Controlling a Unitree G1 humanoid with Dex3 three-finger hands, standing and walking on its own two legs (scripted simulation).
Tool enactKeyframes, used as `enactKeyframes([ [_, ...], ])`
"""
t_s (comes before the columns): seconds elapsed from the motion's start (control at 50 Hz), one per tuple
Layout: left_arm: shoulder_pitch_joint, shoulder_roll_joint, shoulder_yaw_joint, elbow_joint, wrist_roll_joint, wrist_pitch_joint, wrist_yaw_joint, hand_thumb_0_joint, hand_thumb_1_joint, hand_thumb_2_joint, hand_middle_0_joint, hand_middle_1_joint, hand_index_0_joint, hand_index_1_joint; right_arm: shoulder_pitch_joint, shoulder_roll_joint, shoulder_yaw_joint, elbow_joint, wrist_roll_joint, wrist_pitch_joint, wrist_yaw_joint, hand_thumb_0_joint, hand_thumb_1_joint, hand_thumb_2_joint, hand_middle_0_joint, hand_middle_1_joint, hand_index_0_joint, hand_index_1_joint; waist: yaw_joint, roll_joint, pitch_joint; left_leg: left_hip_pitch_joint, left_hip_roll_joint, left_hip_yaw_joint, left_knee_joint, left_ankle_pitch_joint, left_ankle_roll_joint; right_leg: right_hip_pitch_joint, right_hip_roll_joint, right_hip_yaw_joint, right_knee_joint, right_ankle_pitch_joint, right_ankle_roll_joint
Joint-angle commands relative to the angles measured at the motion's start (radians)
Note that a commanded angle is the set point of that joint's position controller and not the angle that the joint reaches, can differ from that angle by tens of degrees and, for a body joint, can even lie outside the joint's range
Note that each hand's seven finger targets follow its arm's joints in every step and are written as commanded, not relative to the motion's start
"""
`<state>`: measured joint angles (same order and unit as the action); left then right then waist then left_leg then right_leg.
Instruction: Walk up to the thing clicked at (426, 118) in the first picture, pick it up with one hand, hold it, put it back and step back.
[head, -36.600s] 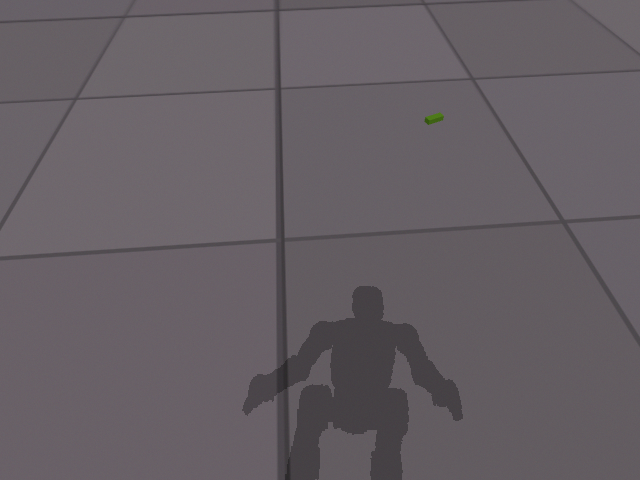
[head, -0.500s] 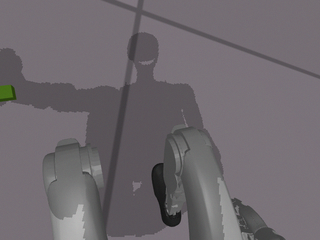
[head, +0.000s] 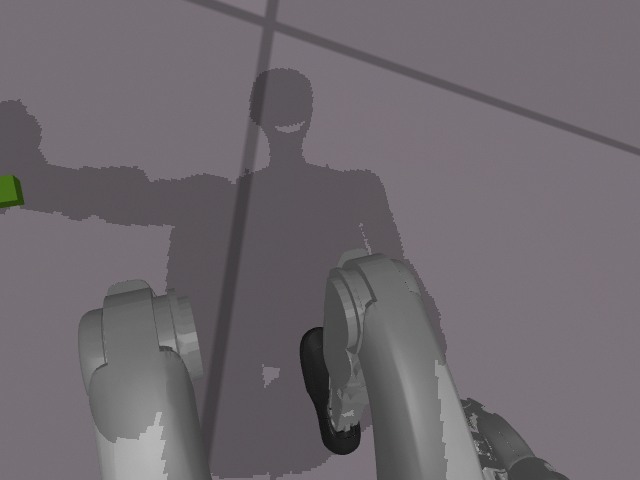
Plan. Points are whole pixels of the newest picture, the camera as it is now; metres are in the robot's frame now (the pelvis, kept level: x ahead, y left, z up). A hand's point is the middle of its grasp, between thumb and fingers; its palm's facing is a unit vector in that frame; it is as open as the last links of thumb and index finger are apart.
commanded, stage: rise first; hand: left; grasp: from above
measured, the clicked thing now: out of the picture +0.44 +0.39 -0.30
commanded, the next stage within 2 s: approach in 1.36 s
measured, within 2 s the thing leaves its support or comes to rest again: neither
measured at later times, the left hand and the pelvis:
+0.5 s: hand out of the picture +0.41 +0.41 -0.17, palm faces -0.42 -0.14 -0.90, open 12.9 cm; pelvis +0.00 +0.00 +0.00, yaw +0 degrees
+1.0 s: hand out of the picture +0.41 +0.41 -0.17, palm faces -0.43 -0.14 -0.89, open 13.0 cm; pelvis +0.00 +0.00 +0.00, yaw +0 degrees
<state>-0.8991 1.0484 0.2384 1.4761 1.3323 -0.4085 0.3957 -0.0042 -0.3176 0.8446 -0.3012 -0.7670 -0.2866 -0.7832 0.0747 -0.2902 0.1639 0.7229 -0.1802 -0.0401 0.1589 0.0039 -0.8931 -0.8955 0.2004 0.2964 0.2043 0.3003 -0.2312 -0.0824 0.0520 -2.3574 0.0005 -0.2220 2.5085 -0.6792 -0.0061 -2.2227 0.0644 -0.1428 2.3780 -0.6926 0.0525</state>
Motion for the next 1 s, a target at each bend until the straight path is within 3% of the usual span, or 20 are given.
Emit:
enactKeyframes([
  [0.0, -0.208, 0.319, 0.037, -0.138, -0.042, 0.015, 0.021, 0.0, -0.306, 0.828, -0.298, -0.768, -0.286, -0.78, 0.179, -0.289, -0.089, -0.01, -0.001, -0.003, -0.008, 0.0, -0.89, -0.894, 0.2, 0.3, 0.2, 0.3, 0.009, 0.44, -0.649, 0.571, 0.014, 0.106, -0.266, 0.203, 0.029, 0.246, 0.017, -0.074, -0.213, 0.224, -0.076],
  [0.08, -0.201, 0.339, 0.052, -0.186, -0.051, 0.01, 0.001, 0.0, -0.305, 0.825, -0.296, -0.763, -0.285, -0.774, 0.174, -0.285, -0.092, -0.012, 0.002, 0.003, -0.01, 0.0, -0.888, -0.893, 0.2, 0.3, 0.2, 0.3, 0.027, 0.45, -0.687, 0.57, 0.013, 0.113, -0.27, 0.195, 0.03, 0.27, 0.018, -0.068, -0.224, 0.219, -0.077],
  [0.16, -0.216, 0.291, 0.023, -0.175, -0.062, -0.004, -0.011, 0.0, -0.331, 0.843, -0.274, -0.778, -0.261, -0.79, 0.179, -0.285, -0.092, -0.007, 0.003, 0.007, -0.008, 0.0, -0.887, -0.893, 0.201, 0.3, 0.2, 0.3, -0.001, 0.427, -0.629, 0.541, 0.012, 0.102, -0.275, 0.173, 0.029, 0.244, 0.017, -0.077, -0.223, 0.199, -0.079],
  [0.18, -0.209, 0.302, 0.029, -0.183, -0.063, -0.011, -0.012, 0.0, -0.333, 0.847, -0.286, -0.759, -0.268, -0.777, 0.174, -0.287, -0.092, -0.01, 0.005, 0.007, -0.009, 0.0, -0.888, -0.893, 0.2, 0.3, 0.2, 0.3, 0.009, 0.414, -0.644, 0.551, 0.013, 0.096, -0.274, 0.173, 0.029, 0.24, 0.018, -0.077, -0.223, 0.197, -0.081],
  [0.3, -0.25, 0.321, 0.033, -0.154, -0.039, -0.035, 0.009, 0.0, -0.325, 0.848, -0.296, -0.747, -0.276, -0.767, 0.176, -0.296, -0.082, -0.009, -0.001, 0.011, -0.008, 0.0, -0.887, -0.893, 0.201, 0.3, 0.2, 0.3, -0.007, 0.448, -0.632, 0.592, 0.015, 0.085, -0.278, 0.192, 0.023, 0.22, 0.017, -0.088, -0.205, 0.201, -0.081],
  [0.42, -0.261, 0.348, 0.045, -0.162, -0.02, -0.029, 0.039, 0.0, -0.321, 0.843, -0.301, -0.747, -0.282, -0.767, 0.17, -0.292, -0.078, -0.003, -0.007, 0.008, -0.01, 0.0, -0.889, -0.894, 0.2, 0.3, 0.2, 0.3, 0.007, 0.458, -0.671, 0.598, 0.017, 0.101, -0.262, 0.211, 0.027, 0.244, 0.02, -0.08, -0.211, 0.224, -0.078],
  [0.46, -0.242, 0.322, 0.032, -0.135, -0.024, -0.019, 0.039, 0.0, -0.312, 0.832, -0.301, -0.752, -0.286, -0.768, 0.168, -0.289, -0.081, -0.005, -0.006, 0.004, -0.007, 0.0, -0.89, -0.894, 0.2, 0.3, 0.2, 0.3, 0.002, 0.468, -0.662, 0.6, 0.017, 0.098, -0.269, 0.213, 0.025, 0.231, 0.02, -0.08, -0.208, 0.224, -0.08],
  [0.54, -0.244, 0.336, 0.042, -0.152, -0.021, -0.004, 0.035, 0.0, -0.319, 0.834, -0.294, -0.757, -0.278, -0.773, 0.173, -0.294, -0.092, -0.007, -0.004, 0.002, -0.006, 0.0, -0.889, -0.893, 0.2, 0.3, 0.2, 0.3, 0.01, 0.493, -0.656, 0.607, 0.016, 0.095, -0.286, 0.203, 0.02, 0.216, 0.017, -0.087, -0.199, 0.212, -0.08],
  [0.66, -0.212, 0.317, 0.04, -0.158, -0.046, 0.011, 0.014, 0.0, -0.31, 0.823, -0.291, -0.767, -0.28, -0.777, 0.176, -0.288, -0.094, -0.012, 0.004, 0.001, -0.002, 0.0, -0.888, -0.892, 0.201, 0.3, 0.2, 0.3, 0.016, 0.447, -0.666, 0.581, 0.013, 0.099, -0.281, 0.201, 0.027, 0.241, 0.016, -0.077, -0.213, 0.219, -0.078],
  [0.74, -0.242, 0.315, 0.033, -0.18, -0.057, -0.002, 0.006, 0.0, -0.323, 0.833, -0.285, -0.768, -0.272, -0.781, 0.18, -0.291, -0.092, -0.011, 0.003, 0.003, -0.001, 0.0, -0.889, -0.893, 0.2, 0.3, 0.2, 0.3, 0.001, 0.433, -0.66, 0.563, 0.014, 0.101, -0.266, 0.196, 0.03, 0.249, 0.017, -0.076, -0.221, 0.22, -0.078],
  [0.78, -0.227, 0.313, 0.032, -0.159, -0.056, -0.006, 0.004, 0.0, -0.334, 0.843, -0.281, -0.769, -0.266, -0.784, 0.18, -0.289, -0.087, -0.01, 0.004, 0.004, -0.002, 0.0, -0.889, -0.893, 0.2, 0.3, 0.2, 0.3, 0.003, 0.418, -0.639, 0.55, 0.011, 0.107, -0.266, 0.186, 0.033, 0.258, 0.016, -0.072, -0.229, 0.212, -0.076],
  [0.8, -0.242, 0.316, 0.026, -0.16, -0.052, -0.01, 0.003, 0.0, -0.333, 0.844, -0.282, -0.768, -0.267, -0.783, 0.184, -0.292, -0.086, -0.011, 0.003, 0.002, -0.001, 0.0, -0.889, -0.893, 0.2, 0.3, 0.2, 0.3, -0.009, 0.421, -0.628, 0.554, 0.013, 0.098, -0.268, 0.183, 0.029, 0.244, 0.017, -0.076, -0.223, 0.206, -0.078],
  [0.88, -0.237, 0.326, 0.038, -0.169, -0.046, -0.025, 0.011, 0.0, -0.342, 0.853, -0.278, -0.772, -0.261, -0.788, 0.179, -0.291, -0.081, -0.009, 0.001, 0.008, -0.003, 0.0, -0.889, -0.893, 0.2, 0.3, 0.2, 0.3, 0.01, 0.444, -0.672, 0.584, 0.014, 0.097, -0.276, 0.198, 0.026, 0.257, 0.02, -0.081, -0.217, 0.215, -0.079],
  [0.98, -0.241, 0.33, 0.039, -0.148, -0.029, -0.019, 0.03, 0.0, -0.345, 0.857, -0.274, -0.771, -0.257, -0.789, 0.179, -0.289, -0.079, -0.006, -0.004, 0.005, -0.005, 0.0, -0.888, -0.892, 0.201, 0.3, 0.2, 0.3, 0.002, 0.44, -0.648, 0.569, 0.016, 0.107, -0.266, 0.194, 0.029, 0.256, 0.022, -0.077, -0.225, 0.215, -0.077],
])
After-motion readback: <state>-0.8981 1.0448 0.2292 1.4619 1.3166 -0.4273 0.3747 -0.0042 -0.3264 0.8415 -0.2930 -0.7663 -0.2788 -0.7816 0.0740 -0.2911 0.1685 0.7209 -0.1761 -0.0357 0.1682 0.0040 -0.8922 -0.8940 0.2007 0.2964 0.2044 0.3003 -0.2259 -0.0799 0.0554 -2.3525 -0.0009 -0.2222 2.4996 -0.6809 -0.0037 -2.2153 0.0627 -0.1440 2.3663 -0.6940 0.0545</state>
